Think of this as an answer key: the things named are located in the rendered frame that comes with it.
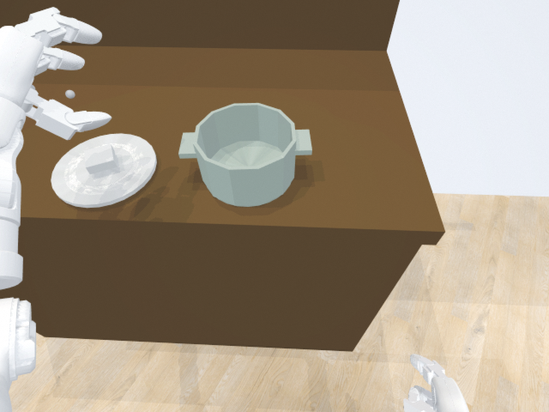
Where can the left robot upper arm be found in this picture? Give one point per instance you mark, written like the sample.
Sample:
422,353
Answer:
17,345

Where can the knob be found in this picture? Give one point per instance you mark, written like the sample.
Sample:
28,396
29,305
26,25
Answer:
100,159

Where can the right robot hand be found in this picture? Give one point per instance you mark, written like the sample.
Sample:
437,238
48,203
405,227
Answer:
445,395

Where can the left robot hand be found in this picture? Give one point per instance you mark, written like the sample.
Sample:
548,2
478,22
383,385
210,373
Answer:
25,51

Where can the left robot forearm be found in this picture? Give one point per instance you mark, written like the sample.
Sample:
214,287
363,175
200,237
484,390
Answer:
12,119

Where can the pot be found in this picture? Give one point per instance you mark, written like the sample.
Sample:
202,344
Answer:
246,152

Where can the lid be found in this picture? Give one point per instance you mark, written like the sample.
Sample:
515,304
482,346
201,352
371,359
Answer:
136,161

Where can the table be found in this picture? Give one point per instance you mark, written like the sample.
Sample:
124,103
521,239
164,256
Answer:
171,263

